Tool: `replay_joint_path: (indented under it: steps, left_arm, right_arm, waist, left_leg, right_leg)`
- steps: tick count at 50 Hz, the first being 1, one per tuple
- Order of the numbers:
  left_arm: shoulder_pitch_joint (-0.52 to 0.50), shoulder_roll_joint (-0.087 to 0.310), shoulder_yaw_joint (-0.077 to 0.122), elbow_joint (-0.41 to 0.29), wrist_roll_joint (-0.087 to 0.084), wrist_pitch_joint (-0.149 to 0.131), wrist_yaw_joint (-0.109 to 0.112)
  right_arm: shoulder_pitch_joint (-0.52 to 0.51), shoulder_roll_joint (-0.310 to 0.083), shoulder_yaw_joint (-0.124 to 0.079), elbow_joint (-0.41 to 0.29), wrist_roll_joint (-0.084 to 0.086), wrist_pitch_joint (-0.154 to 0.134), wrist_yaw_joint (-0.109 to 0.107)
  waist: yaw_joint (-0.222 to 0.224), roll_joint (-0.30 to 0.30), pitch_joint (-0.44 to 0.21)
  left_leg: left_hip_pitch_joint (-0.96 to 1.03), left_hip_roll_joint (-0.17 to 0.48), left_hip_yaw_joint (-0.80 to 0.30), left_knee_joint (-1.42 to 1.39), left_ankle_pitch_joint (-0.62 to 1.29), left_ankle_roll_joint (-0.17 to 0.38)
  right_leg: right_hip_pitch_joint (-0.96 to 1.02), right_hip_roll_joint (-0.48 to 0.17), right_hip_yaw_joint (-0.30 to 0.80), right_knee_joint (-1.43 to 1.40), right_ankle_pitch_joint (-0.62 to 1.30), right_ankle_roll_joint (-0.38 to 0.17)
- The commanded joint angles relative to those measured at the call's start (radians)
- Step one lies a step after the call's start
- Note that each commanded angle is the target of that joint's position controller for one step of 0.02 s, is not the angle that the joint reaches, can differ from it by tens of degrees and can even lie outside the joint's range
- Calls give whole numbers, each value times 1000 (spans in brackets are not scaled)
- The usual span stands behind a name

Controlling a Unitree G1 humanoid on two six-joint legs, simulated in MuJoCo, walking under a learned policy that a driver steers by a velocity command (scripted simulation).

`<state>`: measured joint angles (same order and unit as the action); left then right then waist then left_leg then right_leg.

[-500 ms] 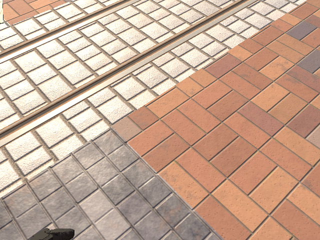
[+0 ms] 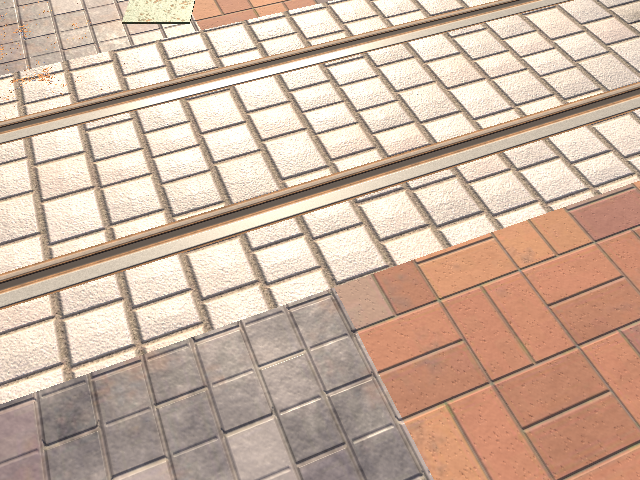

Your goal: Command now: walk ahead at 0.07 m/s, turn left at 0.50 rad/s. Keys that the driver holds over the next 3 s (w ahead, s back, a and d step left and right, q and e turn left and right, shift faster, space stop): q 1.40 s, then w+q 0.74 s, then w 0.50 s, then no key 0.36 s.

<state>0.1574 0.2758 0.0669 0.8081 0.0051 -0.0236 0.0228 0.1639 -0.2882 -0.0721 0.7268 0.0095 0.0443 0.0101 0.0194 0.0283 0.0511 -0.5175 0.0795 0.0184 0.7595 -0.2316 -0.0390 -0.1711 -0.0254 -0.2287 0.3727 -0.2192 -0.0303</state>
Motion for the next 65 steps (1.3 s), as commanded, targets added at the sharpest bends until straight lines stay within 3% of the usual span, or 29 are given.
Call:
replay_joint_path:
  steps: [1, 3, 4, 5, 6, 7, 8, 9, 10, 12, 16, 22, 25, 26, 27, 28, 29, 32, 35, 39, 44, 46, 47, 48, 49, 50, 52, 59, 65]
  left_arm:
    - [-33, 195, 52, -54, -22, 6, 2]
    - [-38, 191, 53, -45, -38, 15, 3]
    - [19, 168, 50, -22, -33, 15, 0]
    - [29, 131, 39, -42, 6, 8, -5]
    - [-22, 95, 21, -93, 30, 6, -5]
    - [-77, 137, 34, -84, 16, 11, -8]
    - [-89, 133, 35, -91, -10, 15, -7]
    - [-73, 126, 36, -73, -11, 20, 2]
    - [-73, 145, 43, -72, -1, 24, 12]
    - [-47, 135, 44, -66, 1, 26, 15]
    - [-64, 100, 30, -72, -5, 23, 15]
    - [-69, 120, 32, -80, -14, 10, -8]
    - [10, 124, 40, -61, -13, -6, -21]
    - [44, 170, 54, -55, -2, -7, -19]
    - [24, 263, 72, -65, 16, 3, -8]
    - [13, 246, 67, -75, 46, 2, -12]
    - [-41, 192, 50, -103, 42, -2, -9]
    - [-108, 127, 30, -120, 0, 4, 9]
    - [-42, 141, 32, -111, 9, 20, 24]
    - [-17, 193, 52, -113, 6, 33, 21]
    - [-35, 227, 65, -114, -20, 32, -3]
    - [-47, 212, 63, -106, -40, 30, -6]
    - [14, 171, 52, -80, -33, 26, -11]
    - [17, 100, 28, -110, 22, 24, -17]
    - [-79, 112, 29, -162, 23, 22, -6]
    - [-115, 159, 43, -163, 3, 25, 1]
    - [-89, 165, 52, -139, -3, 29, 11]
    - [-77, 125, 39, -139, -2, 26, 7]
    - [-87, 130, 38, -154, -11, 11, -10]
  right_arm:
    - [-13, -86, -27, -98, 2, 4, 16]
    - [18, -91, -35, -102, 2, 5, 19]
    - [64, -135, -53, -94, -3, 2, 9]
    - [132, -264, -88, -98, -10, -2, -15]
    - [137, -307, -89, -116, -33, -11, -16]
    - [143, -238, -70, -117, -30, -29, -4]
    - [100, -223, -64, -118, -22, -44, -4]
    - [47, -200, -60, -122, -6, -48, -9]
    - [1, -178, -52, -132, 6, -43, -16]
    - [-27, -177, -47, -146, -6, -35, -27]
    - [-9, -194, -56, -149, -2, -29, -42]
    - [-27, -199, -58, -161, -2, -12, -38]
    - [-61, -185, -51, -172, 13, -1, -42]
    - [-38, -155, -43, -174, 13, 0, -45]
    - [7, -96, -27, -189, 6, -3, -42]
    - [2, -165, -49, -200, 1, -14, -41]
    - [27, -228, -71, -175, 1, -16, -39]
    - [61, -179, -70, -132, 5, 11, -41]
    - [-11, -127, -49, -173, 20, 11, -32]
    - [-54, -98, -31, -210, 10, 10, -17]
    - [-14, -119, -40, -215, 13, 22, 2]
    - [56, -120, -49, -191, 11, 25, 6]
    - [98, -158, -65, -179, 9, 24, -4]
    - [136, -282, -94, -193, 6, 17, -22]
    - [118, -302, -86, -218, -30, -9, -13]
    - [110, -253, -73, -212, -36, -31, -4]
    - [23, -202, -57, -201, -9, -44, -13]
    - [5, -195, -46, -203, -3, -30, -41]
    - [-13, -214, -53, -207, -3, -17, -32]
  waist:
    - [-10, -124, -89]
    - [-39, -112, -99]
    - [-49, -51, -130]
    - [-47, 172, -188]
    - [-56, 312, -239]
    - [-99, 132, -282]
    - [-73, 99, -234]
    - [-45, 48, -196]
    - [-26, 50, -168]
    - [1, 88, -177]
    - [-16, 97, -189]
    - [-35, 148, -161]
    - [15, 141, -158]
    - [11, 79, -171]
    - [-46, -192, -158]
    - [-29, -305, -131]
    - [-42, -210, -112]
    - [-50, -163, -65]
    - [0, -185, -66]
    - [33, -203, -110]
    - [11, -217, -114]
    - [-36, -187, -122]
    - [-42, -92, -139]
    - [-24, 220, -155]
    - [-65, 265, -177]
    - [-87, 153, -176]
    - [-33, 89, -121]
    - [-24, 109, -138]
    - [-40, 133, -121]
  left_leg:
    - [51, -3, 19, -72, -60, 34]
    - [153, -41, 54, -232, 37, 71]
    - [274, -55, 19, -328, 221, 107]
    - [490, 125, -232, -325, 692, 191]
    - [595, 317, -542, -347, 830, 411]
    - [580, 292, -488, -365, 768, 421]
    - [533, 243, -396, -372, 677, 371]
    - [488, 190, -344, -380, 560, 316]
    - [439, 166, -323, -395, 491, 287]
    - [365, 130, -298, -408, 489, 281]
    - [363, 110, -321, -400, 396, 276]
    - [305, 92, -446, -391, 215, 260]
    - [275, 43, -473, -327, 202, 204]
    - [196, -7, -433, -252, 76, 152]
    - [15, -154, -252, -37, -226, 84]
    - [-82, -190, -168, 189, -419, 37]
    - [-75, -142, -192, 339, -362, 18]
    - [-119, -120, -155, 473, -207, -34]
    - [-139, -93, -84, 366, -153, -63]
    - [-40, -44, -36, 157, -179, -65]
    - [135, -55, 36, -82, -131, -10]
    - [278, -85, 63, -291, 23, 46]
    - [420, -74, -1, -376, 173, 85]
    - [609, 182, -350, -380, 583, 185]
    - [524, 328, -550, -394, 638, 391]
    - [497, 284, -481, -416, 549, 393]
    - [444, 169, -353, -413, 392, 283]
    - [411, 102, -354, -409, 325, 268]
    - [336, 88, -476, -387, 209, 271]
  right_leg:
    - [95, -325, 150, -34, 410, -166]
    - [92, -297, 113, 78, 415, -108]
    - [55, -237, 70, 202, 376, -47]
    - [-159, -132, 1, 481, 124, 42]
    - [-438, 29, 87, 730, -473, 108]
    - [-466, 14, 251, 854, -485, 99]
    - [-493, -1, 272, 862, -401, 83]
    - [-501, -17, 282, 817, -325, 78]
    - [-491, -25, 290, 768, -263, 81]
    - [-408, 3, 281, 736, -193, 94]
    - [-354, 26, 297, 527, -145, 115]
    - [-229, 59, 307, 311, -138, 99]
    - [-80, 60, 285, 40, 13, 62]
    - [29, -43, 355, -21, 79, 24]
    - [113, -267, 584, -57, 222, -87]
    - [36, -397, 752, -95, 312, -241]
    - [8, -375, 679, -88, 309, -248]
    - [21, -238, 451, -58, 265, -160]
    - [93, -218, 361, -65, 304, -177]
    - [145, -264, 312, -52, 358, -193]
    - [96, -294, 259, -7, 379, -167]
    - [43, -272, 205, 90, 317, -103]
    - [-56, -227, 141, 210, 194, -30]
    - [-341, -104, 53, 526, -262, 73]
    - [-491, 10, 191, 741, -480, 108]
    - [-496, -13, 268, 834, -438, 101]
    - [-496, -36, 295, 798, -274, 86]
    - [-399, 20, 299, 570, -122, 123]
    - [-271, 57, 317, 362, -158, 107]
